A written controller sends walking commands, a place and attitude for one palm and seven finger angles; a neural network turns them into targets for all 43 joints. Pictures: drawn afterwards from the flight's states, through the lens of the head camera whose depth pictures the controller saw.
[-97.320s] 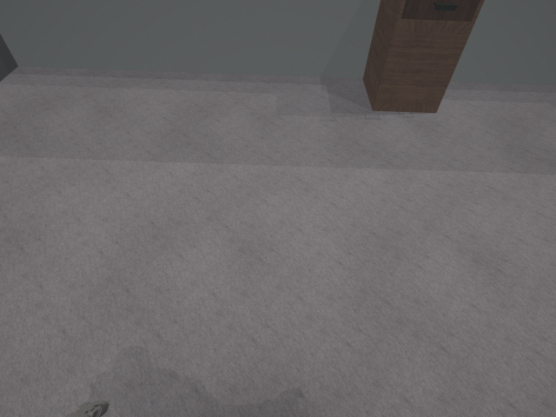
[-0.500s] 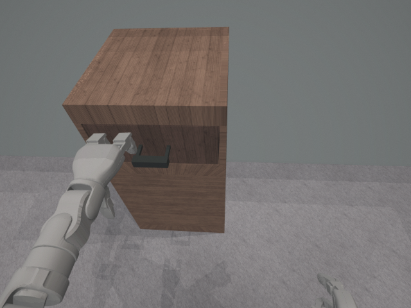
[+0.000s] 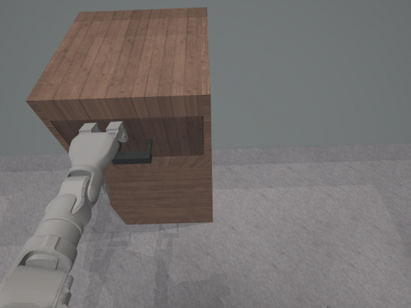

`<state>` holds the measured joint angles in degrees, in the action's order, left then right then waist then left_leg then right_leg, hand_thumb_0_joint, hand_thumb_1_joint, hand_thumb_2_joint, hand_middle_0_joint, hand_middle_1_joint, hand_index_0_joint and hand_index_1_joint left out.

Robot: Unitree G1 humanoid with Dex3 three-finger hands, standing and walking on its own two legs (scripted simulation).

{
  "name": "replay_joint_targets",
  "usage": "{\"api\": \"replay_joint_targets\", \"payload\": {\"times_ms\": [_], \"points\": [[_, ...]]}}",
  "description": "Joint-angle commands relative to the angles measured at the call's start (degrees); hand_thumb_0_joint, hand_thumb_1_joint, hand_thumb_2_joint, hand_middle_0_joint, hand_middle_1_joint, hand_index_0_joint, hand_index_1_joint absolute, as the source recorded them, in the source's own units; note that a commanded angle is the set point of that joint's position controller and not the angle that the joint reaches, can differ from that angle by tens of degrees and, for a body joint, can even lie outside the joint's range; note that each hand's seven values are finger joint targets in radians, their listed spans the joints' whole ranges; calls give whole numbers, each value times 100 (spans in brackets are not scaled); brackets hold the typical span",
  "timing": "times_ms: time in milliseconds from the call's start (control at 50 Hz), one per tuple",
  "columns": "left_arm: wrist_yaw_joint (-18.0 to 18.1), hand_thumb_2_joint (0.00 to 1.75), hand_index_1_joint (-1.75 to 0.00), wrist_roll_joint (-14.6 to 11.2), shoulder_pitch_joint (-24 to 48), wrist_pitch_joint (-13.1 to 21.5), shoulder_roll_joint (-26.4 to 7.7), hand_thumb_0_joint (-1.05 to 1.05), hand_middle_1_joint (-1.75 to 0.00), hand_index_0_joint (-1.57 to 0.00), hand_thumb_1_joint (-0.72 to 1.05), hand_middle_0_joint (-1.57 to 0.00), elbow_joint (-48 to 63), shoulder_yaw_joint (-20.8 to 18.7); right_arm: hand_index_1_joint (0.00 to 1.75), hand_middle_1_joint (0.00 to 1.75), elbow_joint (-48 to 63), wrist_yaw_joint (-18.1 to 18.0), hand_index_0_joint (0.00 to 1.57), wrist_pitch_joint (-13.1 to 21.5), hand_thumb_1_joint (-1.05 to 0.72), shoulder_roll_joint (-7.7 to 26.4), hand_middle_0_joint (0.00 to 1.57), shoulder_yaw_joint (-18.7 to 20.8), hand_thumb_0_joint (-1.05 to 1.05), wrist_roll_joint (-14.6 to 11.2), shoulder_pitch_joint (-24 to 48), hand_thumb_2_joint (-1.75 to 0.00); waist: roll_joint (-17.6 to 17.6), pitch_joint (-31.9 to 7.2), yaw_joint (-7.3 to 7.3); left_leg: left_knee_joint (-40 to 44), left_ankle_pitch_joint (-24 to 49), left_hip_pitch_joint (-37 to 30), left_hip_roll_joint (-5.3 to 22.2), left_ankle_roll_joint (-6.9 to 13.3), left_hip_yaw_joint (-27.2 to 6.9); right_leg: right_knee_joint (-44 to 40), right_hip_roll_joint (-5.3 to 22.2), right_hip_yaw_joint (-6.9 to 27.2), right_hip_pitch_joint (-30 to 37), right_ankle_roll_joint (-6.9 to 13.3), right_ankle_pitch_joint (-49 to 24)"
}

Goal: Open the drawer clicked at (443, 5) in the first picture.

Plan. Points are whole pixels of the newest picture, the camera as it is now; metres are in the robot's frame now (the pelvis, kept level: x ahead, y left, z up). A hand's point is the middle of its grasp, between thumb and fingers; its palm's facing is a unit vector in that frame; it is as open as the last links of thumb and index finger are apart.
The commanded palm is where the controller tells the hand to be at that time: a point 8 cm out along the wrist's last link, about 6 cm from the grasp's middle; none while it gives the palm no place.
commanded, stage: move the hooked fingers above the handle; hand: left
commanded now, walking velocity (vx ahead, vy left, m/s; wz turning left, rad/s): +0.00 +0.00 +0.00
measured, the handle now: (133, 150) +0.52 +0.23 -0.08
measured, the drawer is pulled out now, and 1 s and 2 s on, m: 0.00 0.00 0.00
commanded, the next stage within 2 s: lower the fingers behind the handle in 1.32 s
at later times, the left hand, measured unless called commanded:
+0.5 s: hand (118, 152) +0.46 +0.23 -0.02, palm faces -0.06 -0.03 -1.00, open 13.8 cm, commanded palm +0.45 +0.24 +0.04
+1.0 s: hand (119, 153) +0.46 +0.23 -0.02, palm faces -0.06 -0.03 -1.00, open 13.8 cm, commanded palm +0.45 +0.23 +0.03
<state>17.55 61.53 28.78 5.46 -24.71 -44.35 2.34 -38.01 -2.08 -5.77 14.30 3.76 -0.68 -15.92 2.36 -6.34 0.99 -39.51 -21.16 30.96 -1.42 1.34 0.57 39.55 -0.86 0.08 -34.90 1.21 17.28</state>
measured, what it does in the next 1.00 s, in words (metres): stands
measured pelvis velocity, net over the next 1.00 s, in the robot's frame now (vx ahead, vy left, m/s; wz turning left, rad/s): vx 0.00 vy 0.01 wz -0.01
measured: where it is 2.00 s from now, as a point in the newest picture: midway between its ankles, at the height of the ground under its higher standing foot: outside the picture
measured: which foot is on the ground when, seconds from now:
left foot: down 0.00-1.00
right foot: down 0.00-1.00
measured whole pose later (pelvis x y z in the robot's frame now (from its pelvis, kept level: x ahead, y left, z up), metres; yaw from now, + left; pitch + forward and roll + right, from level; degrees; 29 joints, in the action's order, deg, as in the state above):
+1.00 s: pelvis +0.00 +0.01 -0.02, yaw -1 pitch +21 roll -2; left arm 22.8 63.3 42.3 4.2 -26.1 -61.4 1.1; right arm -40.2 0.0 -7.1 14.4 3.3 1.5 -20.3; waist 2.8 -9.4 5.9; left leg -49.9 -25.4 45.2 -0.8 2.3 0.5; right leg 46.5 -1.5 -0.2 -47.7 0.2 19.6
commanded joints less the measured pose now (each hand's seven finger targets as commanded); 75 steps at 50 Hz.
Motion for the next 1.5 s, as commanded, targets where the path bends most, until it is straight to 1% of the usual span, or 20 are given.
{"api": "replay_joint_targets", "payload": {"times_ms": [0,280,340,380,500,540,580,660,700,940,1040,1080,1140,1200,1240,1260,1360,1380,1420,1480], "points": [[369,30,-120,38,2496,-61,-1221,0,-120,-30,-50,-30,639,-323,30,30,519,4,20,189,-90,774,20,269,0,30,-240,-90,-177,-1800,138,266,1801,-431,-90,111,54,-288,-91,-28,1075,137,-1473],[650,30,-120,167,3369,-150,-1634,0,-120,-30,-50,-30,-392,-572,30,30,296,88,20,140,-90,909,20,279,0,156,-796,-90,-65,-2417,343,-204,2076,-62,-44,98,-39,143,-147,-64,652,140,-1636],[656,30,-120,195,3501,-132,-1284,0,-120,-30,-50,-30,-447,-306,30,30,252,123,20,138,-90,896,20,313,0,184,-900,-90,126,-2502,433,-330,2316,-197,1,73,-58,220,-174,-95,384,147,-1679],[666,30,-120,185,3645,-95,-1359,0,-120,-30,-50,-30,-470,-365,30,30,209,136,20,126,-90,932,20,325,0,199,-987,-90,77,-2572,485,-412,2367,-190,25,63,-125,290,-185,-122,248,143,-1627],[860,30,-120,287,3776,-99,-1552,0,-120,-30,-50,-30,-534,-586,30,30,59,198,20,65,-90,985,20,355,0,283,-1133,-90,395,-2854,449,-657,2903,-350,116,-28,-224,536,-210,-183,-157,156,-1648],[901,30,-120,261,3854,-187,-1250,0,-120,-30,-50,-30,-718,-353,30,30,38,231,20,49,-90,974,20,354,0,285,-1158,-90,317,-2654,563,-698,2772,-211,123,-29,-221,523,-228,-206,-290,147,-1559],[922,30,-120,263,3984,-282,-1519,0,-120,-30,-50,-30,-969,-483,30,30,-11,224,20,26,-90,1031,20,319,0,280,-1196,-90,137,-2594,624,-708,2408,77,85,16,-206,532,-220,-186,-239,136,-1469],[895,30,-120,257,4198,-332,-1873,0,-120,-30,-50,-30,-785,-663,30,30,42,196,20,-3,-90,1059,20,278,0,296,-1170,-90,320,-2937,568,-715,2302,75,54,41,-178,561,-203,-146,-30,140,-1530],[859,30,-120,239,3998,-307,-1748,0,-120,-30,-50,-30,-693,-604,30,30,68,197,20,-8,-90,1023,20,300,0,290,-1194,-90,496,-3102,505,-724,2587,-183,80,20,-170,549,-219,-158,-24,134,-1630],[772,30,-120,167,3707,-111,-1358,0,-120,-30,-50,-30,-640,-334,30,30,86,151,20,-23,-90,971,20,293,0,241,-1096,-90,116,-2444,597,-548,2102,9,82,73,-133,306,-196,-132,1,123,-1403],[894,30,-120,215,3757,-137,-1616,0,-120,-30,-50,-30,-661,-505,30,30,104,149,20,-19,-90,981,20,266,0,242,-1012,-90,170,-2499,533,-544,1935,116,36,77,-113,343,-182,-115,64,133,-1345],[917,30,-120,220,3939,-166,-1352,0,-120,-30,-50,-30,-709,-270,30,30,96,159,20,-3,-90,953,20,270,0,241,-1021,-90,318,-2459,639,-572,1916,65,35,62,-137,340,-185,-133,-100,135,-1274],[918,30,-120,220,4085,-247,-1474,0,-120,-30,-50,-30,-799,-311,30,30,97,143,20,25,-90,981,20,254,0,227,-1013,-90,265,-2421,659,-557,1754,123,26,72,-136,321,-176,-126,-116,131,-1172],[855,30,-120,161,4144,-228,-1531,0,-120,-30,-50,-30,-763,-361,30,30,83,132,20,35,-90,982,20,266,0,239,-1058,-90,231,-2707,686,-634,1952,-21,26,83,-128,350,-184,-112,-1,109,-1388],[815,30,-120,174,3995,-218,-1757,0,-120,-30,-50,-30,-790,-531,30,30,99,114,20,22,-90,1001,20,242,0,245,-1052,-90,150,-2793,585,-627,1974,136,3,93,-103,395,-176,-87,202,108,-1521],[799,30,-120,175,4075,-188,-1618,0,-120,-30,-50,-30,-729,-429,30,30,105,115,20,25,-90,983,20,250,0,259,-1041,-90,251,-2863,619,-659,2115,52,10,79,-124,420,-174,-88,146,115,-1592],[756,30,-120,126,3611,-160,-1722,0,-120,-30,-50,-30,-744,-600,30,30,126,137,20,-6,-90,991,20,246,0,259,-1021,-90,152,-2813,475,-651,2221,136,11,85,-66,410,-183,-73,337,118,-1755],[744,30,-120,145,3639,-155,-1525,0,-120,-30,-50,-30,-748,-413,30,30,141,138,20,-8,-90,959,20,247,0,242,-1054,-90,142,-2762,533,-631,2164,185,9,91,-56,394,-179,-71,335,105,-1763],[747,30,-120,161,3527,-169,-1716,0,-120,-30,-50,-30,-889,-556,30,30,93,136,20,-18,-90,1002,20,233,0,232,-1048,-90,3,-2478,504,-601,1970,388,13,105,-41,375,-178,-66,292,107,-1641],[755,30,-120,166,3535,-90,-1604,0,-120,-30,-50,-30,-918,-472,30,30,89,123,20,4,-90,989,20,246,0,233,-1054,-90,-66,-2438,562,-643,1818,515,1,121,-32,392,-164,-44,228,99,-1576]]}}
